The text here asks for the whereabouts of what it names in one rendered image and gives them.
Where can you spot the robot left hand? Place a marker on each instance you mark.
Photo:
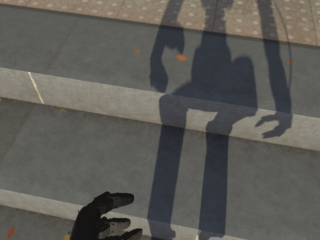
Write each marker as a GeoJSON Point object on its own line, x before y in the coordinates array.
{"type": "Point", "coordinates": [90, 226]}

